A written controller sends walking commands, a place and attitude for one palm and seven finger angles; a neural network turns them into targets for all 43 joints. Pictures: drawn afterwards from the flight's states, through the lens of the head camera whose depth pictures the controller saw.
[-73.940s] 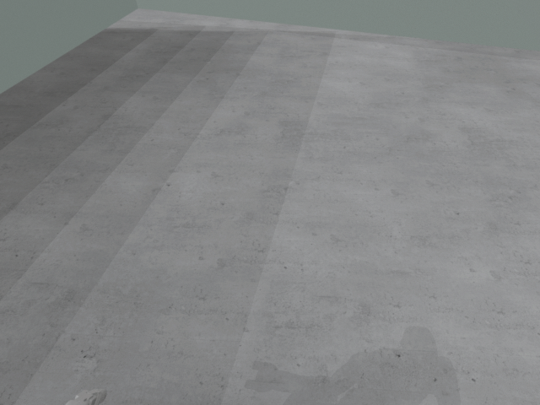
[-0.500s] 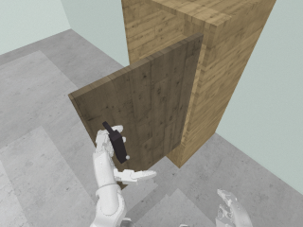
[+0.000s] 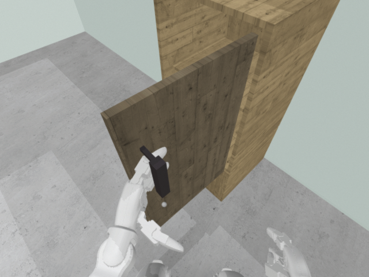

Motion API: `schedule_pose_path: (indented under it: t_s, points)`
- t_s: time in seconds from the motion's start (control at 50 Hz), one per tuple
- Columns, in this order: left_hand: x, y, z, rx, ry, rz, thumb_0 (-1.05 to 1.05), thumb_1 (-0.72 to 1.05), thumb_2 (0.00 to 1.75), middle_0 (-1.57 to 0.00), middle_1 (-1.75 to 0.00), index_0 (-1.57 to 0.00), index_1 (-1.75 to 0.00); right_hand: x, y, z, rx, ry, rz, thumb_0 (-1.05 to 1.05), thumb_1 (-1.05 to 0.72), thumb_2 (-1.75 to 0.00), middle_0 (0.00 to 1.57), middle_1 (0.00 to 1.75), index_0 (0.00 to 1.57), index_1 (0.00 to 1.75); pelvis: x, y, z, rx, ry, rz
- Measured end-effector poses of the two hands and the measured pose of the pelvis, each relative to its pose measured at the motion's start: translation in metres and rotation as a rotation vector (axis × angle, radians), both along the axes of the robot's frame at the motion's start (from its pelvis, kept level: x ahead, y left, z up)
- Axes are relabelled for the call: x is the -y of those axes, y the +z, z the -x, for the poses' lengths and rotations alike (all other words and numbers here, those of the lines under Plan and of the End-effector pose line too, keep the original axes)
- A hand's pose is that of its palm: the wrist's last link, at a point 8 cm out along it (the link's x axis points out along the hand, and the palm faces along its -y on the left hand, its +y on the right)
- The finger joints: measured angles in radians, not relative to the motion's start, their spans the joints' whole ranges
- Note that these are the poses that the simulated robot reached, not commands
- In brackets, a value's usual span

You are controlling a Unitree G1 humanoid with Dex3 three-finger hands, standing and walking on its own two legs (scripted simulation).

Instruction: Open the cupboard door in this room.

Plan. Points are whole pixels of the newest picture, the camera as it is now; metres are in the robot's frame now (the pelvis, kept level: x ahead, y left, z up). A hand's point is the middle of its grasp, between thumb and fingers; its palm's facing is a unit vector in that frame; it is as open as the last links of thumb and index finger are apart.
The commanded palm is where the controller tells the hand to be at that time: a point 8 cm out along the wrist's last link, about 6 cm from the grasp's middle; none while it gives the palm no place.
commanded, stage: slide the hand sideways off the handle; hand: left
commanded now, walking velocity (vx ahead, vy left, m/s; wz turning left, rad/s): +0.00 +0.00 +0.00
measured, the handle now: (154, 171) +0.32 +0.08 +0.06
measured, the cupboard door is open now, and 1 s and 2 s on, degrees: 88 88 88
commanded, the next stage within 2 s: draw the hand back to the body in 1.02 s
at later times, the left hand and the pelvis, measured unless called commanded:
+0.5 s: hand (150, 217) +0.23 +0.08 +0.06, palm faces -0.12 -0.99 +0.00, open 16.2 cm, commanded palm +0.21 +0.14 +0.06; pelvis +0.01 +0.00 -0.01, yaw -1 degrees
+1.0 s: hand (121, 238) +0.19 +0.13 +0.06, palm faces -0.05 -1.00 -0.03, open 16.2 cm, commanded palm +0.17 +0.18 +0.06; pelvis +0.01 -0.01 -0.01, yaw +0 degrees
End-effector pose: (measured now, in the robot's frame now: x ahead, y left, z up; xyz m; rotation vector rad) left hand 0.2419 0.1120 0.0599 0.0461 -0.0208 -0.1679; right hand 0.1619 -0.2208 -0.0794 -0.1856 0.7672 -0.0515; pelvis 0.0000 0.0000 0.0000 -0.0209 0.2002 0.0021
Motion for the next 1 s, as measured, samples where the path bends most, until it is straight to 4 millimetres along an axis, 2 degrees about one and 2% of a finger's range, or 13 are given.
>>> schedule_pose_path:
  t_s: [0.1,0.22,0.46,0.86,1.0]
  points:
    - [0.002,0.0,0.004,-0.029,-0.003,0.079,-0.01,-0.51,0.3,-0.18,-0.34,-0.15,-0.35,0.002,0.004,0.005,0.021,-0.024,0.014,0.01,-0.9,-0.9,0.2,0.3,0.2,0.3,-0.006,-0.001,0.002,0.0,-0.009,0.0]
    - [0.001,-0.002,0.006,-0.014,0.023,0.069,-0.01,-0.51,0.3,-0.16,-0.31,-0.17,-0.32,-0.001,0.005,0.005,0.026,-0.018,0.016,0.01,-0.9,-0.9,0.2,0.3,0.2,0.3,-0.007,-0.005,0.001,-0.013,-0.019,-0.004]
    - [-0.02,-0.002,0.027,-0.042,0.046,0.045,-0.01,-0.51,0.3,-0.18,-0.31,-0.19,-0.32,-0.007,0.006,-0.009,0.051,-0.004,-0.005,0.01,-0.9,-0.9,0.2,0.3,0.2,0.3,-0.005,-0.007,-0.006,-0.022,-0.019,0.001]
    - [-0.048,-0.002,0.053,-0.072,0.072,0.02,-0.01,-0.5,0.3,-0.19,-0.32,-0.21,-0.32,0.016,0.003,-0.021,0.071,-0.047,0.02,0.01,-0.9,-0.9,0.2,0.3,0.2,0.3,0.009,-0.013,-0.013,-0.044,-0.013,-0.002]
    - [-0.068,-0.001,0.069,-0.075,0.121,0.011,-0.01,-0.5,0.3,-0.16,-0.3,-0.18,-0.31,0.02,0.002,-0.022,0.079,-0.061,0.029,0.01,-0.9,-0.9,0.2,0.3,0.2,0.3,0.011,-0.015,-0.01,-0.043,-0.008,0.001]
